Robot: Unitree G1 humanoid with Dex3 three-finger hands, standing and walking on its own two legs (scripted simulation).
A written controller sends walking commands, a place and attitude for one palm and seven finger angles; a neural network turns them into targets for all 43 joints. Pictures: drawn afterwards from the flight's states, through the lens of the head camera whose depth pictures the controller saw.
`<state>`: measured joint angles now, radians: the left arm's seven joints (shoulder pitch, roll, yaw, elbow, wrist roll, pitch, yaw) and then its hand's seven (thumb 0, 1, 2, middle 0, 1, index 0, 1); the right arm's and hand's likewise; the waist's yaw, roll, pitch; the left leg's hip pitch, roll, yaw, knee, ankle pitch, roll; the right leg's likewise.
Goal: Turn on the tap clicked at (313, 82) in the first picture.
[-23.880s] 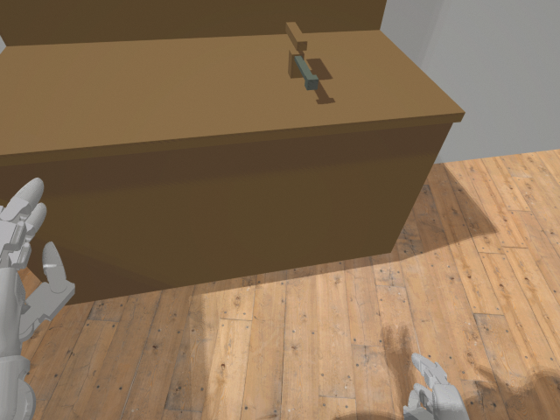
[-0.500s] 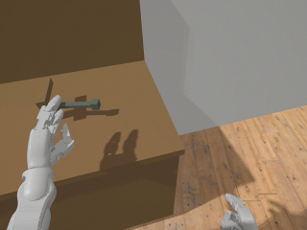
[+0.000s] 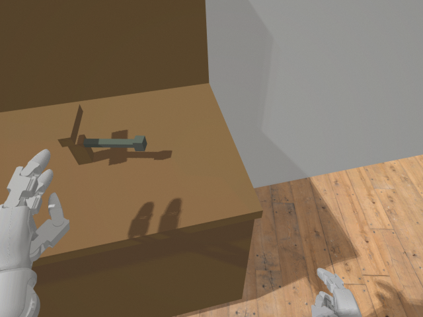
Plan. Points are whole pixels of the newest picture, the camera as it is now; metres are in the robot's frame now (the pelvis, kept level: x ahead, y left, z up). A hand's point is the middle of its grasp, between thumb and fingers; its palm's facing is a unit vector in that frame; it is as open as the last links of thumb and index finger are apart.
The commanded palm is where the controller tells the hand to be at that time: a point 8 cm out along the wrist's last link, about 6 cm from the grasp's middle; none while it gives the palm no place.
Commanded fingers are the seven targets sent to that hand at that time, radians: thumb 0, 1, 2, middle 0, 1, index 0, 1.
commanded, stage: draw the hand back beside the body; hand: left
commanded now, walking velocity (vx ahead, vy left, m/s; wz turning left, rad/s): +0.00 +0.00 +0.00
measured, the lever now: (140, 143) +0.48 +0.25 +0.05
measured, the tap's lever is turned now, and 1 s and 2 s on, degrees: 75 75 75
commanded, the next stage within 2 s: step back with the hand held close in 0.20 s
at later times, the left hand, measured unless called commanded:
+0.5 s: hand (67, 219) +0.20 +0.24 +0.16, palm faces +0.39 -0.82 -0.42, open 7.4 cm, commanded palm +0.15 +0.28 +0.17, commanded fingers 0.00 0.90 0.90 -0.20 -0.30 -0.20 -0.30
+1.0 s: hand (36, 269) +0.13 +0.25 +0.14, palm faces +0.38 -0.80 -0.46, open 7.4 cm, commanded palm +0.08 +0.29 +0.17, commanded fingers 0.00 0.90 0.90 -0.20 -0.30 -0.20 -0.30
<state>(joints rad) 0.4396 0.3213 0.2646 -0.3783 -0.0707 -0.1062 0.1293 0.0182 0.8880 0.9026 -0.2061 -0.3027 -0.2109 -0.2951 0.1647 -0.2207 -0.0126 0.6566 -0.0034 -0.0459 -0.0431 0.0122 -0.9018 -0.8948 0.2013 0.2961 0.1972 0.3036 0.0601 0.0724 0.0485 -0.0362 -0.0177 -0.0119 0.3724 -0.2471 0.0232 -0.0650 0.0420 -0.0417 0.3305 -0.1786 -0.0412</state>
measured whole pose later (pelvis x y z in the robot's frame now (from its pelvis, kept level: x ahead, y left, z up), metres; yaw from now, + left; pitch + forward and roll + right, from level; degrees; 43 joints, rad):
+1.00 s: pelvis -0.08 +0.01 -0.01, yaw +0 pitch +0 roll -1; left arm 0.50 0.36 0.32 -0.46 -0.02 -0.18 0.15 0.02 0.88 0.90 -0.21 -0.31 -0.22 -0.30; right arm 0.21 -0.23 -0.02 0.57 0.01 -0.02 -0.07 0.01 -0.90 -0.89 0.20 0.30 0.20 0.30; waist 0.01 0.05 0.03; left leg -0.36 -0.02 0.00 0.55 -0.20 0.05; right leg -0.36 0.03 -0.04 0.47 -0.13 -0.01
